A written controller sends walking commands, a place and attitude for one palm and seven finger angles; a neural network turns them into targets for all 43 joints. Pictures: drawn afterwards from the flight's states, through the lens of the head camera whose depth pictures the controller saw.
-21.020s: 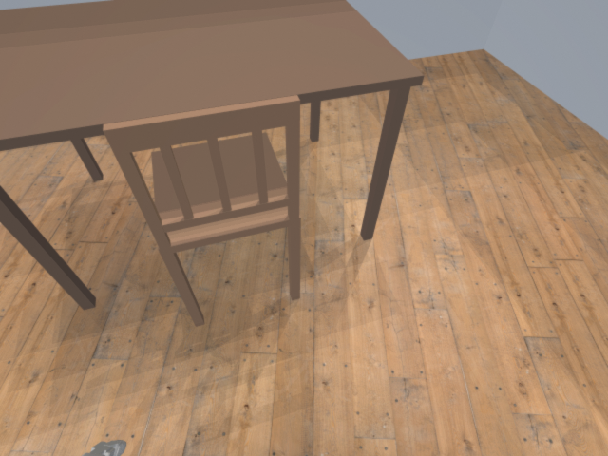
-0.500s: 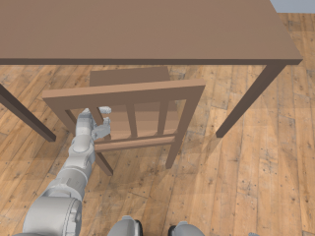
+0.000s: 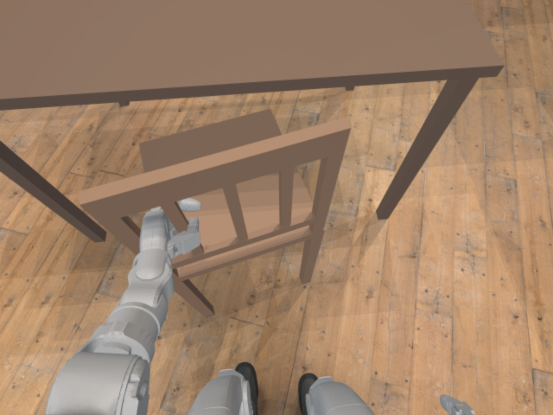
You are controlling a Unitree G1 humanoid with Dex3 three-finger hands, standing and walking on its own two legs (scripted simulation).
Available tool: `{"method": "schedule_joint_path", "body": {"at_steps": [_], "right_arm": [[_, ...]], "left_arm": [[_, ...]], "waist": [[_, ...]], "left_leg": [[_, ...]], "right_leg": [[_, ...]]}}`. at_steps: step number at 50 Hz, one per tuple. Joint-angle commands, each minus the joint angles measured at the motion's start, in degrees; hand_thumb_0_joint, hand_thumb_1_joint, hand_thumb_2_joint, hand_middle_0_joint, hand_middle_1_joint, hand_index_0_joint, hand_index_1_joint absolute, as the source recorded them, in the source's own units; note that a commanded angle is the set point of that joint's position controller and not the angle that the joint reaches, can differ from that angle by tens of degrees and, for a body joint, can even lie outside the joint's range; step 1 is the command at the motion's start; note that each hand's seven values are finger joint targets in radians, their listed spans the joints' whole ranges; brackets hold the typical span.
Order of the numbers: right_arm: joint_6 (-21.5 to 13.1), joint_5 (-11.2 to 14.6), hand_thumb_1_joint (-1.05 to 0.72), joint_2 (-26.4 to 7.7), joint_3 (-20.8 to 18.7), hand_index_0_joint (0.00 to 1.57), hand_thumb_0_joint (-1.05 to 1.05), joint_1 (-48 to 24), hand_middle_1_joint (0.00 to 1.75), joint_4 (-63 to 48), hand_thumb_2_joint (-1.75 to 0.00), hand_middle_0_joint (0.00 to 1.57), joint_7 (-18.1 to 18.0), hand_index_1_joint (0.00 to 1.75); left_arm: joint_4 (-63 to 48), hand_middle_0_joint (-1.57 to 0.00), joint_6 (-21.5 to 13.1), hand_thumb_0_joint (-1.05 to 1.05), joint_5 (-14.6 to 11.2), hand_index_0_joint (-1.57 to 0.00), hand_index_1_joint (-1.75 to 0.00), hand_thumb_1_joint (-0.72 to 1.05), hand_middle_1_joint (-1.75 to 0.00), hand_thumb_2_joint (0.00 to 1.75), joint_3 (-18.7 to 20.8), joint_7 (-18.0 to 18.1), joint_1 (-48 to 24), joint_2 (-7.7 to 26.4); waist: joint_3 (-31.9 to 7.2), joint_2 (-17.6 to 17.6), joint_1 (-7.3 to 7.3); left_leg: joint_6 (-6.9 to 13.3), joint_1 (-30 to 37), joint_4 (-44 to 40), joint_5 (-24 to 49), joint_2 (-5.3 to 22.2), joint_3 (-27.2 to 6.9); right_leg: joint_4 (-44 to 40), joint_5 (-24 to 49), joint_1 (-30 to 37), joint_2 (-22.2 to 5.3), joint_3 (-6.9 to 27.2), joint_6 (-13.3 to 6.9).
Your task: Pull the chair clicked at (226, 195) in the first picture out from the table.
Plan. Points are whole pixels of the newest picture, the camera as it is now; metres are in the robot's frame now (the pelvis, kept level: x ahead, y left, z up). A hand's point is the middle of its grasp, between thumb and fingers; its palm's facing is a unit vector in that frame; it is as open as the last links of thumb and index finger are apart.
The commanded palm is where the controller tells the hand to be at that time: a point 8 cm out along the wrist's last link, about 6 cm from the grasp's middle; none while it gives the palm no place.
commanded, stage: step backward, pulling the chair out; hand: left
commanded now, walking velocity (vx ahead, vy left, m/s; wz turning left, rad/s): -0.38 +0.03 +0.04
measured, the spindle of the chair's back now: (236, 213) +0.44 +0.07 -0.09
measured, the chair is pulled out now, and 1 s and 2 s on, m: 0.09 0.11 0.13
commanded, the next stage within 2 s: none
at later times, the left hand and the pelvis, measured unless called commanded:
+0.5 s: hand (194, 243) +0.37 +0.13 -0.06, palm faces +0.03 -0.98 -0.18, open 5.1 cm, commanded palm +0.36 +0.18 -0.06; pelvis -0.01 +0.00 +0.00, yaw +0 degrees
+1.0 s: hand (194, 245) +0.37 +0.13 -0.06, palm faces +0.04 -0.98 -0.18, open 5.2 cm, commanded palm +0.36 +0.18 -0.06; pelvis -0.01 +0.00 +0.00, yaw -1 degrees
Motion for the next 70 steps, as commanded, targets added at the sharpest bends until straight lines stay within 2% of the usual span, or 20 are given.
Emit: {"method": "schedule_joint_path", "body": {"at_steps": [1, 10, 15, 20, 24, 28, 32, 37, 41, 45, 48, 50, 54, 56, 58, 59, 62, 64, 66, 70], "right_arm": [[-1.93, 0.34, -0.9, -7.95, -2.43, 0.2, 0.0, 3.28, 0.3, -4.33, -0.9, 0.2, -1.18, 0.3], [-3.91, -0.05, -0.9, -8.75, -2.93, 0.2, 0.0, 2.26, 0.3, -3.96, -0.9, 0.2, -2.02, 0.3], [-5.14, -0.87, -0.9, -8.13, -3.17, 0.2, 0.0, 2.22, 0.3, -3.64, -0.9, 0.2, -1.99, 0.3], [-5.91, -0.77, -0.9, -7.49, -3.36, 0.2, 0.0, 2.94, 0.3, -3.01, -0.9, 0.2, -1.95, 0.3], [-5.62, -0.3, -0.9, -7.11, -3.11, 0.2, 0.0, 3.54, 0.3, -2.92, -0.9, 0.2, -1.75, 0.3], [-4.76, -0.09, -0.9, -7.14, -2.41, 0.2, 0.0, 2.91, 0.3, -3.03, -0.9, 0.2, -1.51, 0.3], [-4.49, 0.11, -0.9, -7.89, -2.34, 0.2, 0.0, 2.5, 0.3, -3.13, -0.9, 0.2, -1.84, 0.3], [-5.04, -0.38, -0.9, -7.92, -2.74, 0.2, 0.0, 1.87, 0.3, -2.68, -0.9, 0.2, -2.03, 0.3], [-5.88, -0.94, -0.9, -7.75, -3.06, 0.2, 0.0, 2.03, 0.3, -2.8, -0.9, 0.2, -1.96, 0.3], [-6.23, -0.7, -0.9, -7.72, -3.26, 0.2, 0.0, 2.05, 0.3, -3.02, -0.9, 0.2, -1.98, 0.3], [-6.31, -0.42, -0.9, -7.01, -3.14, 0.2, 0.0, 2.63, 0.3, -3.24, -0.9, 0.2, -1.84, 0.3], [-5.97, -0.4, -0.9, -6.91, -2.98, 0.2, 0.0, 2.89, 0.3, -3.24, -0.9, 0.2, -1.72, 0.3], [-5.28, -0.3, -0.9, -7.26, -2.42, 0.2, 0.0, 2.2, 0.3, -3.37, -0.9, 0.2, -1.9, 0.3], [-4.94, -0.21, -0.9, -7.67, -2.29, 0.2, 0.0, 3.11, 0.3, -2.73, -0.9, 0.2, -2.13, 0.3], [-4.54, 0.01, -0.9, -8.4, -2.32, 0.2, 0.0, 2.24, 0.3, -3.64, -0.9, 0.2, -1.86, 0.3], [-4.61, -0.14, -0.9, -8.78, -2.51, 0.2, 0.0, 1.24, 0.3, -3.86, -0.9, 0.2, -1.85, 0.3], [-5.42, -1.12, -0.9, -7.78, -2.59, 0.2, 0.0, 0.78, 0.3, -2.91, -0.9, 0.2, -2.03, 0.3], [-6.39, -1.59, -0.9, -7.51, -2.81, 0.2, 0.0, 2.29, 0.3, -2.15, -0.9, 0.2, -1.87, 0.3], [-6.8, -1.69, -0.9, -7.46, -2.86, 0.2, 0.0, 3.22, 0.3, -1.88, -0.9, 0.2, -1.47, 0.3], [-6.67, -1.27, -0.9, -7.89, -3.11, 0.2, 0.0, 1.06, 0.3, -2.93, -0.9, 0.2, -1.63, 0.3]], "left_arm": [[-11.11, -0.5, -2.74, 0.0, 3.6, -0.5, -1.45, 0.9, -1.45, 0.9, -2.69, 1.54, -19.12, 14.02], [-12.43, -0.5, -3.06, 0.0, 2.92, -0.5, -1.45, 0.9, -1.45, 0.9, -4.54, 0.71, -17.63, 10.97], [-12.88, -0.5, -2.88, 0.0, 3.23, -0.5, -1.45, 0.9, -1.45, 0.9, -4.51, -0.28, -18.73, 10.28], [-12.04, -0.5, -2.59, 0.0, 3.51, -0.5, -1.45, 0.9, -1.45, 0.9, -3.26, -0.56, -18.91, 11.82], [-11.38, -0.5, -2.7, 0.0, 3.8, -0.5, -1.45, 0.9, -1.45, 0.9, -2.06, 0.28, -19.74, 14.58], [-10.97, -0.5, -2.69, 0.0, 4.34, -0.5, -1.45, 0.9, -1.45, 0.9, -2.58, 0.81, -20.25, 14.57], [-11.29, -0.5, -2.82, 0.0, 3.66, -0.5, -1.45, 0.9, -1.45, 0.9, -3.72, 0.61, -19.95, 12.64], [-11.97, -0.5, -2.94, 0.0, 2.91, -0.5, -1.45, 0.9, -1.45, 0.9, -4.82, -0.23, -20.1, 10.24], [-12.19, -0.5, -2.61, 0.0, 2.91, -0.5, -1.45, 0.9, -1.45, 0.9, -4.48, -0.87, -19.29, 9.86], [-11.59, -0.5, -2.04, 0.0, 2.93, -0.5, -1.45, 0.9, -1.45, 0.9, -3.44, -0.95, -18.83, 11.23], [-11.23, -0.5, -2.12, 0.0, 3.0, -0.5, -1.45, 0.9, -1.45, 0.9, -2.63, -0.47, -19.82, 13.32], [-10.64, -0.5, -2.17, 0.0, 3.6, -0.5, -1.45, 0.9, -1.45, 0.9, -2.19, 0.06, -19.62, 14.8], [-10.38, -0.5, -1.87, 0.0, 4.31, -0.5, -1.45, 0.9, -1.45, 0.9, -1.56, 0.5, -19.31, 15.2], [-11.1, -0.5, -1.76, 0.0, 4.43, -0.5, -1.45, 0.9, -1.45, 0.9, -2.96, 0.25, -19.5, 13.67], [-11.15, -0.5, -1.93, 0.0, 3.65, -0.5, -1.45, 0.9, -1.45, 0.9, -3.75, -0.04, -19.74, 12.65], [-10.94, -0.5, -2.21, 0.0, 3.33, -0.5, -1.45, 0.9, -1.45, 0.9, -3.39, -0.06, -20.06, 12.78], [-12.48, -0.5, -2.43, 0.0, 2.75, -0.5, -1.45, 0.9, -1.45, 0.9, -4.17, -0.75, -20.09, 10.59], [-12.76, -0.5, -2.24, 0.0, 2.71, -0.5, -1.45, 0.9, -1.45, 0.9, -3.09, -1.13, -19.36, 11.01], [-11.87, -0.5, -1.4, 0.0, 2.77, -0.5, -1.45, 0.9, -1.45, 0.9, -3.86, -1.68, -18.69, 10.03], [-10.85, -0.5, -0.36, 0.0, 2.82, -0.5, -1.45, 0.9, -1.45, 0.9, -2.36, -1.74, -18.69, 12.25]], "waist": [[-26.16, -3.21, 0.22], [-26.88, 6.71, 1.79], [-26.43, 4.7, 2.23], [-27.93, -1.04, 1.92], [-28.29, -5.55, 1.11], [-27.8, -6.95, 1.01], [-27.94, -2.14, 1.3], [-27.58, 5.59, 2.16], [-26.82, 4.64, 2.69], [-26.13, 1.64, 2.67], [-25.78, -5.36, 1.76], [-25.1, -6.42, 1.42], [-27.09, -6.84, 1.74], [-29.71, -5.13, 1.42], [-28.33, -3.61, 1.52], [-26.27, 0.67, 1.65], [-26.31, 9.51, 2.93], [-29.21, 6.16, 3.05], [-29.0, 5.28, 2.87], [-22.94, 3.5, 3.15]], "left_leg": [[0.93, 18.51, -3.21, -5.9, 1.06, -4.43], [3.67, 20.73, -11.98, -4.14, 8.09, -13.3], [4.34, 21.48, -10.46, 0.34, 10.28, -13.59], [2.79, 18.49, -4.71, 2.7, 7.4, -8.93], [-0.05, 17.88, 0.47, -2.33, 1.92, -4.37], [-0.65, 17.08, 0.49, -4.68, -0.18, -3.73], [1.73, 19.59, -4.8, 1.65, 3.86, -8.05], [4.39, 21.19, -9.82, 3.22, 9.63, -14.31], [4.76, 21.73, -10.09, 3.03, 11.01, -14.8], [3.44, 16.93, -6.58, 0.52, 8.56, -10.65], [0.98, 16.63, -1.51, -3.99, 3.77, -6.01], [-0.88, 17.37, 1.44, -7.6, 0.38, -3.87], [-1.62, 16.35, 3.43, -6.63, -1.72, -3.99], [-0.52, 17.81, -1.09, 3.61, 0.5, -6.2], [2.34, 18.37, -5.09, 4.06, 4.62, -10.56], [3.75, 18.54, -8.53, -0.16, 6.9, -13.67], [5.71, 23.5, -13.91, -0.72, 11.87, -20.7], [6.33, 30.95, -10.39, 12.71, 12.34, -19.28], [5.88, 30.07, -8.36, 18.46, 12.15, -15.88], [3.91, 15.11, -8.29, 0.83, 9.1, -11.81]], "right_leg": [[-10.76, 0.14, 7.16, -9.0, 8.22, 5.97], [1.82, -5.2, 5.69, -3.66, 2.98, 1.45], [3.24, -5.15, 5.86, -3.84, 3.43, 0.5], [-0.16, 3.52, 9.01, -6.26, 6.32, 1.65], [-6.3, 9.03, 9.1, -10.88, 11.85, 3.46], [-8.49, 10.68, 10.65, -12.2, 11.78, 5.34], [-3.68, 5.07, 8.0, -7.44, 6.63, 5.38], [4.99, -5.57, 5.26, -3.68, 3.34, 1.79], [4.19, -7.24, 6.65, -3.6, 3.42, 0.69], [0.55, -1.15, 10.53, -5.7, 6.34, 1.24], [-5.76, 2.11, 10.15, -9.88, 11.87, 2.86], [-10.21, 4.09, 9.57, -13.1, 15.23, 2.98], [-9.43, 15.93, 13.24, -13.79, 12.79, 3.9], [-4.79, 19.7, 13.52, -10.76, 8.48, 5.0], [-1.33, 5.52, 8.94, -6.53, 6.28, 5.91], [1.22, -3.54, 6.4, -5.05, 5.23, 5.01], [8.6, -11.84, 3.92, -2.6, 3.26, 0.57], [6.31, -10.63, 3.02, -2.6, 3.74, 0.89], [3.8, -6.79, 6.75, -3.08, 3.93, 1.27], [0.12, -3.0, 13.91, -5.67, 5.84, 0.65]]}}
